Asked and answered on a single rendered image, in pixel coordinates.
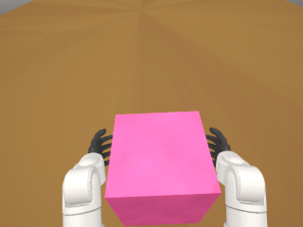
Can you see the robot right forearm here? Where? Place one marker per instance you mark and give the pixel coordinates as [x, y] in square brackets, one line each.
[245, 191]

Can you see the left robot hand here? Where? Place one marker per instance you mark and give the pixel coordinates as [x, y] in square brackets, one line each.
[97, 147]

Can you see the right robot hand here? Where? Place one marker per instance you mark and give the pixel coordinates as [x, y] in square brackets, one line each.
[220, 141]

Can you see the carton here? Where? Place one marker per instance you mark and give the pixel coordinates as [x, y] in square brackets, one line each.
[160, 169]

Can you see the robot left forearm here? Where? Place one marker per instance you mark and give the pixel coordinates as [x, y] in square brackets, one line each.
[81, 192]

